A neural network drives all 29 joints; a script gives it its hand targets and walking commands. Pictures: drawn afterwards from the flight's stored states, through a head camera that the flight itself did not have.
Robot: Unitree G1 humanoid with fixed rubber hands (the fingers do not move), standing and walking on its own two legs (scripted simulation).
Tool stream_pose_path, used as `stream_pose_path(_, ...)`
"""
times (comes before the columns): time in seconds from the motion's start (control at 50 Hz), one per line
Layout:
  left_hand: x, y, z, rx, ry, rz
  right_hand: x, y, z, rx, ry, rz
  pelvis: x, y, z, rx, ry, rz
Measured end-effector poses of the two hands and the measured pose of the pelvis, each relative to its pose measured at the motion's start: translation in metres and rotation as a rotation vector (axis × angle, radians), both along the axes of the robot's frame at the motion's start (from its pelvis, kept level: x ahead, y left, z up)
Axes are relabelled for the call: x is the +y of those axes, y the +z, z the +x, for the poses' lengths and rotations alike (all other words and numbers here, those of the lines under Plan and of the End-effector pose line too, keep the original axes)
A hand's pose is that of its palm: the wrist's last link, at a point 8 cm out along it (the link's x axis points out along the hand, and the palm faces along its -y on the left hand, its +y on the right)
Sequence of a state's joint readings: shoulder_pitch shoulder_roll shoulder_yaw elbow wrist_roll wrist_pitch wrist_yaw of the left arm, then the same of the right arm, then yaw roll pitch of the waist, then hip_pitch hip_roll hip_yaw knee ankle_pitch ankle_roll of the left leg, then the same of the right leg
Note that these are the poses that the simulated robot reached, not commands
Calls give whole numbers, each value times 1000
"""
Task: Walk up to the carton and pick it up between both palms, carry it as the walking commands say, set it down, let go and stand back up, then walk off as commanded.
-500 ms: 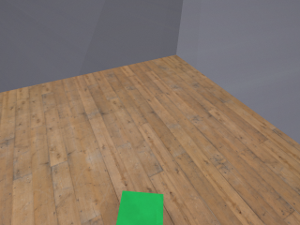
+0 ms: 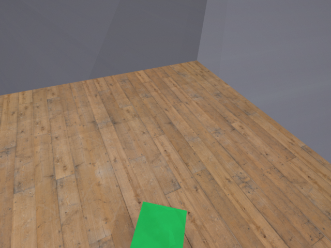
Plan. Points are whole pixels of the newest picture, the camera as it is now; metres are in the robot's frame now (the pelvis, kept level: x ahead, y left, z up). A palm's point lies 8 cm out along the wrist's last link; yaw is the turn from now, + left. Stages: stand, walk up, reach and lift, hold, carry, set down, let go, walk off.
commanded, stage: stand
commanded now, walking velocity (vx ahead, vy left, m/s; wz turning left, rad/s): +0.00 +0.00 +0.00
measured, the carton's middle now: (158, 243) +0.35 +0.01 -0.66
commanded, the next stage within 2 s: none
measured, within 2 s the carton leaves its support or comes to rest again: neither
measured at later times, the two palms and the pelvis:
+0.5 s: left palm out of the picture -0.06 +0.21 -0.15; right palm out of the picture -0.02 -0.21 -0.14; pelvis -0.02 +0.00 +0.00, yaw +0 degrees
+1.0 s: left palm out of the picture -0.04 +0.26 -0.14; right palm out of the picture -0.02 -0.26 -0.13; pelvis -0.01 +0.00 +0.00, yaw +0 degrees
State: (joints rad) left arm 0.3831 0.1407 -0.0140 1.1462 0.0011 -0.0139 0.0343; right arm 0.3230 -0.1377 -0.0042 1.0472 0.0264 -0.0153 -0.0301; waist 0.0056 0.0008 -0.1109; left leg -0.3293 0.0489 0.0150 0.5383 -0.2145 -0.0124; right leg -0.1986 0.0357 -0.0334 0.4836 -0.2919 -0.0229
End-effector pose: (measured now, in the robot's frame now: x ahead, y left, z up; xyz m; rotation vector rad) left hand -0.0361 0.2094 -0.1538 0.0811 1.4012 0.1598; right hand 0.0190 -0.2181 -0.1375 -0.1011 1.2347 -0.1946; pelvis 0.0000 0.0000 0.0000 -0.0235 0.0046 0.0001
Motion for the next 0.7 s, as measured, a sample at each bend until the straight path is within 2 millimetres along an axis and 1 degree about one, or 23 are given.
stream_pose_path(0.24, 0, 0, -16, -5, 0, -4, 2, -2, -27, 32, -9, 7, 0, 0, -16, -22, 0, 0)
stream_pose_path(0.38, -1, 0, -26, 17, 0, -6, 4, -3, -39, 61, -13, 12, 0, 0, -21, -28, 0, 0)
stream_pose_path(0.58, -1, 2, -27, 41, 0, -2, 4, -4, -41, 88, -15, 17, -1, 1, -18, -22, 0, 1)
stream_pose_path(0.7, 1, 5, -24, 41, 5, 8, 1, -3, -40, 97, -13, 13, -2, 1, -16, -17, 0, 2)
